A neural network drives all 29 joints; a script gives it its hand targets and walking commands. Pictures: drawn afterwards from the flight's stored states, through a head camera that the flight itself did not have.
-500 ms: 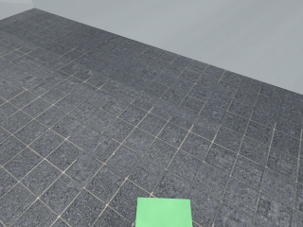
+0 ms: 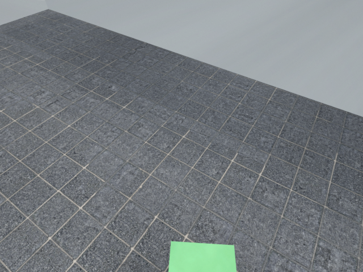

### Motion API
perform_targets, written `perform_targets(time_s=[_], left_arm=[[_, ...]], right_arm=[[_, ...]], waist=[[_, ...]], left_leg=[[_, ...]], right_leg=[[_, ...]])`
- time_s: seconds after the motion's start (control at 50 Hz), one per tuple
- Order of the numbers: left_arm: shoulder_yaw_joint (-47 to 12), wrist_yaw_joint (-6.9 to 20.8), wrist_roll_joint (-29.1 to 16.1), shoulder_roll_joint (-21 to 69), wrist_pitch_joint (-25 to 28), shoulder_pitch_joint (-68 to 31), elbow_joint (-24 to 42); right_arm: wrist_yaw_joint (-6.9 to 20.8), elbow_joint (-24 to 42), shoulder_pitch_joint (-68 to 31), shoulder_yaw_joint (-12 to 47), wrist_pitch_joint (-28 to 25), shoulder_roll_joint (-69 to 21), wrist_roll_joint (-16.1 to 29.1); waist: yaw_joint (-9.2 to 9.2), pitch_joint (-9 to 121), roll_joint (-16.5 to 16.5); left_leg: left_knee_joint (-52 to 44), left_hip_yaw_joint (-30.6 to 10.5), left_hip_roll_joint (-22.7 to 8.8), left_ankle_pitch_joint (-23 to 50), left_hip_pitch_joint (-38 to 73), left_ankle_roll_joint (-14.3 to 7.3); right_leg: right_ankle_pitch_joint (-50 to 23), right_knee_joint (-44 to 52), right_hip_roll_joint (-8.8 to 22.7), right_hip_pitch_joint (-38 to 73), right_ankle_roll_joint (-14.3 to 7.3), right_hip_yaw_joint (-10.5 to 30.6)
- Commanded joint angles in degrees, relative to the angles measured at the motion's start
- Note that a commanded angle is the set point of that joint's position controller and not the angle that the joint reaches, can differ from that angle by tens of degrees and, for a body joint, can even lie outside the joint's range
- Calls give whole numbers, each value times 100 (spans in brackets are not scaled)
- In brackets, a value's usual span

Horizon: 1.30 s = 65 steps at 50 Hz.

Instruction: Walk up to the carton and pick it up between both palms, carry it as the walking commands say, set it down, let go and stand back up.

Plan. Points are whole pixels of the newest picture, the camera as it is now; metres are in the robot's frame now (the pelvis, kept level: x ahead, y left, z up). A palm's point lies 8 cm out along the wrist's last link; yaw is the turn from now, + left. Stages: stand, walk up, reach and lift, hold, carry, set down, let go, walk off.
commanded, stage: stand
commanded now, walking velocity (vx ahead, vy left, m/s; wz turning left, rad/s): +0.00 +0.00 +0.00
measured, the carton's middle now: (199, 270) +0.26 -0.08 -0.63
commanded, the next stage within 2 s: reach and lift in 1.88 s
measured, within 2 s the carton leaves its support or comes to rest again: neither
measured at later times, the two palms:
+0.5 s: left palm out of the picture -0.01 +0.23 -0.15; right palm out of the picture -0.06 -0.20 -0.14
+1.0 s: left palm out of the picture -0.03 +0.24 -0.15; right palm out of the picture -0.07 -0.19 -0.14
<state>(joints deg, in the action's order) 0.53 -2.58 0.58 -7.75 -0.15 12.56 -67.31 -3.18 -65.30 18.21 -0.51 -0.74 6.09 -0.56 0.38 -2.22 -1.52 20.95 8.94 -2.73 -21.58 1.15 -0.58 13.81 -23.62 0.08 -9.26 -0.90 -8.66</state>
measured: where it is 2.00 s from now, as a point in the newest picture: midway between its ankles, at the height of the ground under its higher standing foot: outside the picture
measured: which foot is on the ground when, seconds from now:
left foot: down 0.00-1.00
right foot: down 0.00-1.00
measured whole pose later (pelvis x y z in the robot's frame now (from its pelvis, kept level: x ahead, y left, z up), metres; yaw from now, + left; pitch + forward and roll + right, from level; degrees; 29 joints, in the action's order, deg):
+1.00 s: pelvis -0.03 +0.02 +0.00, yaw +0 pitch -1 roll -2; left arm 0.5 -2.2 0.8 -8.8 0.6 12.9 -67.8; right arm -2.6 -65.2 19.7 -0.4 -2.0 7.7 -0.6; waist 0.5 -3.1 -0.2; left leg 21.9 9.5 -0.4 -20.0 -0.9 -3.2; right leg 10.4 -22.6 2.3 -10.4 1.0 -7.8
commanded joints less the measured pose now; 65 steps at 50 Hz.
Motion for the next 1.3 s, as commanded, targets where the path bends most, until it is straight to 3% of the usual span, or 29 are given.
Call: perform_targets(time_s=[0.0, 0.02, 0.04, 0.06, 0.1, 0.16, 0.26, 0.3, 0.34, 0.36, 0.42, 0.44, 0.46, 0.48, 0.58, 0.6, 0.64, 0.68, 0.74, 0.82, 0.9, 0.96, 1.08, 1.1, 1.12, 1.16, 1.2, 1.22, 1.28], left_arm=[[52, -32, -10, -462, 50, 284, 97], [63, -52, 15, -553, 63, 154, 90], [56, -44, -14, -473, 53, 268, 85], [69, -25, 4, -430, 37, 132, 134], [57, -39, 4, -479, 24, 208, 48], [47, -38, 14, -542, 6, 316, 15], [36, -21, 9, -522, 38, 348, 73], [48, -6, 14, -531, 32, 316, 104], [80, -9, 43, -562, 27, 58, 109], [40, -8, 43, -506, 42, 248, 44], [53, 1, 27, -591, 14, 183, 137], [66, -5, 31, -578, 69, 132, 160], [32, -8, 27, -440, 40, 191, 127], [46, -11, 38, -567, 35, 216, 39], [43, 1, 39, -599, 25, 299, 23], [21, -11, 30, -540, 44, 359, 7], [43, 29, 41, -498, 43, 312, 115], [22, 33, 62, -387, 22, 226, 87], [70, 14, 29, -668, 84, 232, 174], [27, 22, 13, -581, 98, 420, 44], [71, 33, 27, -760, 122, 290, 6], [54, 22, 45, -493, 113, 303, 90], [88, -9, 15, -674, 126, 287, 25], [48, 29, 13, -621, 111, 309, 52], [54, 31, 36, -574, 92, 241, 69], [66, 71, 23, -544, 54, 262, 122], [59, 26, 43, -635, 84, 272, 10], [64, 40, 35, -592, 81, 139, 45], [66, 20, 24, -618, 34, 190, 66]], right_arm=[[-31, -26, 626, -84, -47, 503, 26], [-44, -46, 670, -70, -64, 573, 0], [-34, -79, 811, -46, -78, 569, 21], [-50, -96, 774, -88, -73, 561, 6], [-45, -81, 721, -35, -84, 499, -5], [-43, -91, 749, -113, -107, 637, 23], [-10, -82, 842, -73, -77, 600, 28], [-18, -44, 817, -71, -97, 559, 9], [-3, -94, 861, -32, -65, 609, -2], [-19, -38, 865, -65, -96, 652, 9], [-23, 16, 759, -87, -91, 720, 4], [-12, -22, 835, -79, -84, 686, 1], [-21, 56, 814, -106, -73, 644, 14], [13, -4, 721, -97, -58, 689, -6], [-12, -48, 907, -104, -121, 744, -21], [9, -11, 755, -73, -118, 664, 3], [-16, -4, 930, -96, -95, 679, -10], [5, 27, 879, -95, -89, 607, -10], [35, 107, 775, -106, -135, 728, -12], [8, 59, 687, -94, -160, 736, 9], [47, 69, 573, -86, -162, 782, -13], [11, 61, 760, -100, -163, 750, -11], [9, 107, 661, -75, -179, 783, 32], [2, 125, 716, -90, -171, 821, 14], [-16, 106, 767, -71, -180, 729, -10], [-3, 40, 866, -94, -188, 728, 8], [3, 125, 723, -94, -166, 852, -4], [-17, 155, 837, -119, -184, 995, -8], [-2, 88, 873, -82, -197, 789, 23]], waist=[[39, -43, 137], [20, -79, -90], [37, -68, 119], [87, -88, -181], [-16, -354, -15], [82, -136, -231], [-4, 4, 161], [0, 27, -104], [65, -266, 26], [96, -209, -294], [53, -358, -206], [15, -224, 139], [84, -263, -271], [45, -233, 254], [36, -324, -115], [26, -348, -83], [74, -363, 15], [93, -493, -323], [42, -211, 153], [-68, -515, 104], [-47, -382, 290], [66, -185, -191], [5, -209, 217], [28, -183, -220], [39, -225, -70], [73, -138, -352], [-45, -291, 63], [82, -276, -248], [12, -519, 38]], left_leg=[[-192, -367, -724, 3104, -375, -132], [-226, -429, -741, 3506, -472, -137], [-269, -467, -765, 3595, -454, -112], [-144, -437, -763, 3764, -516, -58], [-276, -498, -792, 3826, -550, -74], [-320, -563, -707, 3550, -510, -60], [-308, -465, -660, 3168, -405, -83], [-207, -387, -618, 3190, -487, -59], [-296, -563, -621, 3140, -789, -79], [-265, -429, -678, 3222, -629, -81], [-275, -631, -709, 2975, -657, -109], [-303, -596, -671, 2949, -628, -153], [-270, -443, -689, 2836, -701, -173], [-287, -558, -700, 2678, -552, -165], [-369, -552, -661, 2745, -795, -29], [-439, -620, -644, 2597, -813, -171], [-324, -518, -627, 2500, -758, -93], [-437, -501, -604, 2155, -800, -101], [-436, -672, -614, 1920, -856, -165], [-493, -653, -673, 2411, -864, -101], [-529, -687, -652, 1849, -794, -174], [-341, -518, -583, 2204, -799, -180], [-415, -672, -673, 2719, -731, -190], [-255, -474, -624, 2783, -714, -160], [-240, -503, -606, 2804, -706, -119], [-315, -555, -722, 2910, -653, -36], [-349, -575, -724, 2994, -667, -196], [-277, -584, -705, 3413, -778, -98], [-297, -707, -761, 3583, -866, 10]], right_leg=[[-2218, 182, 614, 279, -9, 622], [-2382, 116, 618, 379, -18, 617], [-2284, 52, 635, 351, -8, 555], [-2202, 116, 613, 251, 24, 531], [-2182, 8, 617, 221, 57, 428], [-2089, 149, 624, 342, 56, 553], [-2218, 102, 635, 319, 24, 572], [-2180, 102, 622, 373, 79, 552], [-2042, 17, 648, 342, 58, 473], [-1971, 65, 642, 189, 56, 524], [-1497, 194, 595, -14, 116, 503], [-1726, 106, 588, 120, 88, 550], [-1658, 161, 620, 34, 134, 536], [-1748, 259, 634, 50, 131, 553], [-1610, 193, 626, 159, 129, 589], [-1465, 180, 680, 187, 100, 627], [-1542, 178, 625, 7, 153, 540], [-1215, 316, 602, -103, 168, 615], [-1381, 290, 679, 133, 191, 571], [-1477, 282, 670, 16, 180, 602], [-1355, 355, 701, 40, 192, 631], [-1378, 281, 681, 113, 102, 621], [-1652, 103, 676, 119, 129, 603], [-1680, 124, 698, 40, 156, 592], [-1612, 59, 633, -64, 174, 543], [-1246, 137, 625, -70, 208, 506], [-1430, 89, 618, 2, 188, 461], [-1379, -23, 596, -1, 221, 474], [-1592, 14, 689, -8, 234, 465]])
